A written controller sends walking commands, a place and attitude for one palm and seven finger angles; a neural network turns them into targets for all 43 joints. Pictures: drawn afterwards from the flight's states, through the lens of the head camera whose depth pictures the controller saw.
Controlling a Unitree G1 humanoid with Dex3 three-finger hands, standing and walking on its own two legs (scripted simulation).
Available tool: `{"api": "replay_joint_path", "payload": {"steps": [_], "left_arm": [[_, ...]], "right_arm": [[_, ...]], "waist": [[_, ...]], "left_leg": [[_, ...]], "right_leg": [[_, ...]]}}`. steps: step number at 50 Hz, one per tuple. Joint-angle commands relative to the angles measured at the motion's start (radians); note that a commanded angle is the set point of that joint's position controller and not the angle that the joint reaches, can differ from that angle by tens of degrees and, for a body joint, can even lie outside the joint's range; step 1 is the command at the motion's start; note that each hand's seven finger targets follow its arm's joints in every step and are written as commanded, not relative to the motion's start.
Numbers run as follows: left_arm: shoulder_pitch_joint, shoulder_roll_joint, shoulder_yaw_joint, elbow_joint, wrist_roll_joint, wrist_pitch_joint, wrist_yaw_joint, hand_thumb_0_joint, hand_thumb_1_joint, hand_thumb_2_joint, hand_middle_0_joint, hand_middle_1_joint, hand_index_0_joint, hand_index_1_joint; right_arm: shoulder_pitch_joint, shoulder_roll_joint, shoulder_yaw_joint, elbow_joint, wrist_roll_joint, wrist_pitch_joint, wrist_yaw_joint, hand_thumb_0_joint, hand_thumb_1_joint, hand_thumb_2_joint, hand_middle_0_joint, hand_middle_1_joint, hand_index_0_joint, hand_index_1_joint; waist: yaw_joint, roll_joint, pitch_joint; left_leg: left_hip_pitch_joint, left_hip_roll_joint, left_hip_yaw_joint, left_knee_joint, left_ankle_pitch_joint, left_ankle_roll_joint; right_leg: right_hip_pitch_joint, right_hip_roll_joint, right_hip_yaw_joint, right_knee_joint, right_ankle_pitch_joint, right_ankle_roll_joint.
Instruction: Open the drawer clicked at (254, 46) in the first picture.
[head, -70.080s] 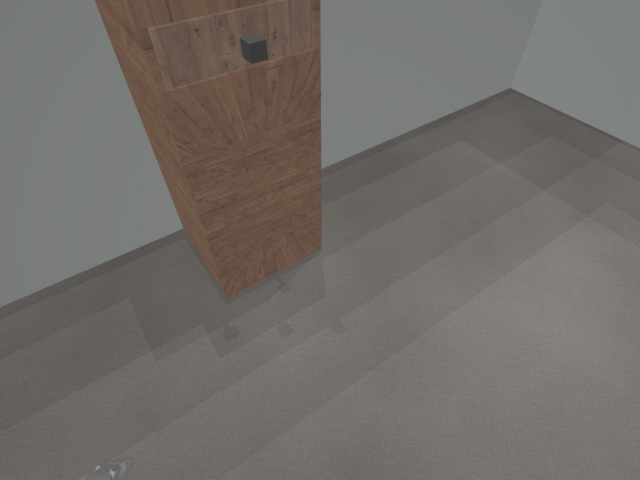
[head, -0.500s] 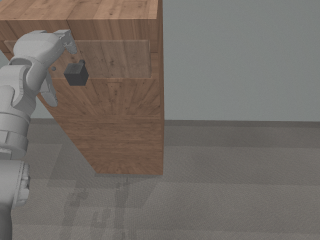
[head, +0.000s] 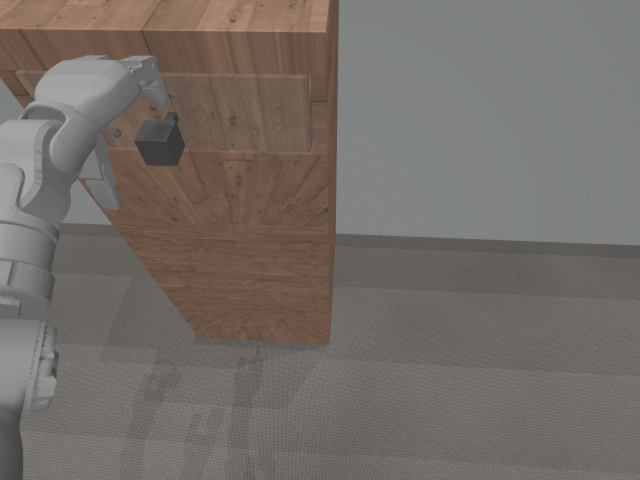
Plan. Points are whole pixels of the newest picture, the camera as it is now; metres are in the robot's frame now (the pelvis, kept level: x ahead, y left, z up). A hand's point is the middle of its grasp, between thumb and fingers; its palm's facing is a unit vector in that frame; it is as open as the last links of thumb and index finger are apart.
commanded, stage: re-aim the fingers above the handle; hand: left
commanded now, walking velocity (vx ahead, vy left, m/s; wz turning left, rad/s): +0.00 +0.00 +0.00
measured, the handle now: (165, 133) +0.53 +0.24 +0.12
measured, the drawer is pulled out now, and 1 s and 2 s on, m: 0.00 0.00 0.00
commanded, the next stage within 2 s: lower the fingers behind the handle in 1.90 s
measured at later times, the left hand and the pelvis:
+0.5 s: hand (113, 134) +0.45 +0.25 +0.19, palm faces +0.01 -0.03 -1.00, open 13.8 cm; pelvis -0.01 +0.00 +0.00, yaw -1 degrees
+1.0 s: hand (110, 109) +0.47 +0.25 +0.21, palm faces +0.08 -0.02 -1.00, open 13.8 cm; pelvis -0.02 +0.00 +0.00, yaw -1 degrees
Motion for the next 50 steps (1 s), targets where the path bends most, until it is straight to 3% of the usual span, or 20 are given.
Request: {"api": "replay_joint_path", "payload": {"steps": [1, 3, 5, 9, 11, 14, 17, 19, 21, 24, 26, 30, 31, 33, 36, 39, 41, 44, 46, 50], "left_arm": [[-0.537, 0.359, 0.186, -0.146, -0.013, 0.023, 0.089, 0.0, -0.5, 0.3, -0.3, -1.2, -0.3, -1.2], [-0.499, 0.348, 0.175, -0.086, 0.002, 0.053, 0.1, 0.0, -0.5, 0.3, -0.3, -1.2, -0.3, -1.2], [-0.446, 0.38, 0.191, -0.058, 0.024, 0.077, 0.099, 0.0, -0.5, 0.3, -0.3, -1.2, -0.3, -1.2], [-0.4, 0.298, 0.107, -0.114, 0.037, 0.099, 0.063, 0.0, -0.5, 0.3, -0.3, -1.2, -0.3, -1.2], [-0.38, 0.243, 0.068, -0.203, 0.018, 0.089, 0.035, 0.0, -0.5, 0.3, -0.3, -1.2, -0.3, -1.2], [-0.363, 0.265, 0.1, -0.24, -0.023, 0.068, 0.01, 0.0, -0.5, 0.3, -0.3, -1.2, -0.3, -1.2], [-0.442, 0.312, 0.145, -0.255, -0.043, 0.037, 0.021, 0.0, -0.5, 0.3, -0.3, -1.2, -0.3, -1.2], [-0.488, 0.34, 0.173, -0.251, -0.037, 0.021, 0.05, 0.0, -0.5, 0.3, -0.3, -1.2, -0.3, -1.2], [-0.518, 0.418, 0.235, -0.238, -0.019, 0.011, 0.088, 0.0, -0.5, 0.3, -0.3, -1.2, -0.3, -1.2], [-0.526, 0.417, 0.234, -0.129, 0.009, 0.032, 0.132, 0.0, -0.5, 0.3, -0.3, -1.2, -0.3, -1.2], [-0.502, 0.413, 0.217, -0.083, 0.026, 0.051, 0.134, 0.0, -0.5, 0.3, -0.3, -1.2, -0.3, -1.2], [-0.453, 0.287, 0.08, -0.005, 0.045, 0.096, 0.083, 0.0, -0.5, 0.3, -0.3, -1.2, -0.3, -1.2], [-0.446, 0.219, 0.022, -0.012, 0.039, 0.097, 0.055, 0.0, -0.5, 0.3, -0.3, -1.2, -0.3, -1.2], [-0.464, 0.179, -0.027, -0.076, 0.025, 0.085, 0.013, 0.0, -0.5, 0.3, -0.3, -1.2, -0.3, -1.2], [-0.475, 0.172, -0.017, -0.154, -0.018, 0.039, -0.037, 0.0, -0.5, 0.3, -0.3, -1.2, -0.3, -1.2], [-0.548, 0.227, 0.053, -0.203, -0.066, -0.019, -0.04, 0.0, -0.5, 0.3, -0.3, -1.2, -0.3, -1.2], [-0.58, 0.378, 0.191, -0.219, -0.067, -0.052, 0.002, 0.0, -0.5, 0.3, -0.3, -1.2, -0.3, -1.2], [-0.637, 0.48, 0.271, -0.133, -0.018, -0.046, 0.099, 0.0, -0.5, 0.3, -0.3, -1.2, -0.3, -1.2], [-0.63, 0.543, 0.317, -0.14, 0.03, -0.035, 0.167, 0.0, -0.5, 0.3, -0.3, -1.2, -0.3, -1.2], [-0.549, 0.447, 0.226, 0.013, 0.074, 0.065, 0.194, 0.0, -0.5, 0.3, -0.3, -1.2, -0.3, -1.2]], "right_arm": [[0.048, -0.142, -0.045, -0.07, -0.014, -0.026, 0.002, 0.0, -0.9, -0.9, 0.2, 0.3, 0.2, 0.3], [0.038, -0.137, -0.038, -0.072, -0.011, -0.02, 0.007, 0.0, -0.9, -0.9, 0.2, 0.3, 0.2, 0.3], [0.03, -0.141, -0.032, -0.081, -0.01, -0.01, 0.008, 0.0, -0.9, -0.9, 0.2, 0.3, 0.2, 0.3], [0.014, -0.145, -0.038, -0.107, 0.0, -0.001, 0.013, 0.0, -0.9, -0.9, 0.2, 0.3, 0.2, 0.3], [0.006, -0.143, -0.045, -0.127, 0.003, 0.0, 0.013, 0.0, -0.9, -0.9, 0.2, 0.3, 0.2, 0.3], [-0.01, -0.142, -0.044, -0.131, 0.007, -0.001, 0.005, 0.0, -0.9, -0.9, 0.2, 0.3, 0.2, 0.3], [-0.014, -0.141, -0.041, -0.114, 0.009, -0.01, -0.005, 0.0, -0.9, -0.9, 0.2, 0.3, 0.2, 0.3], [-0.01, -0.135, -0.039, -0.104, 0.002, -0.019, -0.007, 0.0, -0.9, -0.9, 0.2, 0.3, 0.2, 0.3], [-0.005, -0.139, -0.036, -0.097, -0.007, -0.027, -0.01, 0.0, -0.9, -0.9, 0.2, 0.3, 0.2, 0.3], [0.0, -0.128, -0.031, -0.081, -0.006, -0.037, -0.01, 0.0, -0.9, -0.9, 0.2, 0.3, 0.2, 0.3], [-0.002, -0.132, -0.031, -0.087, -0.007, -0.035, -0.009, 0.0, -0.9, -0.9, 0.2, 0.3, 0.2, 0.3], [0.003, -0.144, -0.032, -0.092, 0.006, -0.03, -0.008, 0.0, -0.9, -0.9, 0.2, 0.3, 0.2, 0.3], [0.003, -0.144, -0.035, -0.096, 0.009, -0.028, -0.008, 0.0, -0.9, -0.9, 0.2, 0.3, 0.2, 0.3], [0.002, -0.148, -0.038, -0.1, 0.012, -0.026, -0.009, 0.0, -0.9, -0.9, 0.2, 0.3, 0.2, 0.3], [-0.002, -0.145, -0.041, -0.103, 0.01, -0.029, -0.02, 0.0, -0.9, -0.9, 0.2, 0.3, 0.2, 0.3], [0.001, -0.137, -0.037, -0.092, 0.008, -0.04, -0.026, 0.0, -0.9, -0.9, 0.2, 0.3, 0.2, 0.3], [0.008, -0.148, -0.039, -0.082, -0.004, -0.046, -0.028, 0.0, -0.9, -0.9, 0.2, 0.3, 0.2, 0.3], [0.031, -0.134, -0.026, -0.066, -0.006, -0.06, -0.028, 0.0, -0.9, -0.9, 0.2, 0.3, 0.2, 0.3], [0.028, -0.128, -0.026, -0.074, -0.015, -0.06, -0.023, 0.0, -0.9, -0.9, 0.2, 0.3, 0.2, 0.3], [0.048, -0.132, -0.033, -0.071, -0.015, -0.05, -0.002, 0.0, -0.9, -0.9, 0.2, 0.3, 0.2, 0.3]], "waist": [[-0.011, 0.043, -0.448], [-0.003, 0.015, -0.422], [0.011, -0.022, -0.437], [-0.005, -0.023, -0.425], [-0.018, -0.039, -0.451], [-0.018, -0.054, -0.394], [-0.021, -0.004, -0.354], [-0.012, 0.028, -0.364], [0.006, 0.053, -0.399], [0.003, 0.019, -0.374], [0.007, 0.006, -0.417], [-0.028, -0.048, -0.355], [-0.044, -0.057, -0.354], [-0.058, -0.046, -0.344], [-0.065, -0.045, -0.333], [-0.051, 0.006, -0.336], [-0.019, 0.053, -0.365], [-0.003, 0.061, -0.378], [0.028, 0.077, -0.471], [0.016, 0.036, -0.504]], "left_leg": [[0.312, 0.027, -0.048, 0.008, 0.606, -0.024], [0.257, 0.026, -0.037, 0.003, 0.565, -0.019], [0.215, 0.024, -0.028, -0.004, 0.554, -0.014], [0.238, 0.031, -0.027, -0.009, 0.545, -0.005], [0.285, 0.031, -0.031, -0.006, 0.576, 0.002], [0.28, 0.026, -0.031, -0.02, 0.493, 0.007], [0.276, 0.022, -0.038, -0.033, 0.447, 0.002], [0.279, 0.02, -0.04, -0.034, 0.432, -0.003], [0.262, 0.016, -0.037, -0.033, 0.433, -0.009], [0.211, 0.019, -0.031, -0.039, 0.388, -0.012], [0.2, 0.016, -0.021, -0.034, 0.395, -0.012], [0.196, 0.024, -0.015, -0.038, 0.352, -0.005], [0.214, 0.024, -0.01, -0.035, 0.361, -0.002], [0.249, 0.022, -0.022, -0.037, 0.341, 0.001], [0.284, 0.017, -0.032, -0.04, 0.352, 0.006], [0.305, 0.012, -0.045, -0.042, 0.362, 0.0], [0.292, 0.011, -0.047, -0.04, 0.399, -0.009], [0.205, 0.013, -0.05, -0.042, 0.389, -0.022], [0.2, 0.013, -0.041, -0.029, 0.453, -0.028], [0.215, 0.032, -0.024, -0.021, 0.494, -0.032]], "right_leg": [[0.084, 0.033, 0.021, -0.016, 0.357, -0.034], [0.114, 0.027, 0.026, -0.011, 0.377, -0.032], [0.17, 0.024, 0.03, -0.003, 0.414, -0.028], [0.154, 0.023, 0.036, -0.014, 0.396, -0.023], [0.158, 0.024, 0.041, -0.026, 0.402, -0.02], [0.146, 0.023, 0.041, -0.04, 0.364, -0.017], [0.111, 0.026, 0.032, -0.047, 0.313, -0.024], [0.103, 0.028, 0.029, -0.041, 0.287, -0.03], [0.132, 0.027, 0.033, -0.034, 0.291, -0.036], [0.137, 0.023, 0.03, -0.03, 0.283, -0.035], [0.176, 0.021, 0.038, -0.025, 0.306, -0.033], [0.132, 0.016, 0.037, -0.04, 0.299, -0.021], [0.128, 0.014, 0.041, -0.049, 0.31, -0.021], [0.094, 0.016, 0.042, -0.061, 0.283, -0.017], [0.084, 0.019, 0.039, -0.073, 0.275, -0.021], [0.064, 0.024, 0.033, -0.065, 0.254, -0.029], [0.078, 0.029, 0.029, -0.051, 0.26, -0.038], [0.092, 0.03, 0.023, -0.025, 0.25, -0.041], [0.158, 0.029, 0.03, -0.005, 0.304, -0.044], [0.162, 0.026, 0.029, 0.004, 0.349, -0.033]]}}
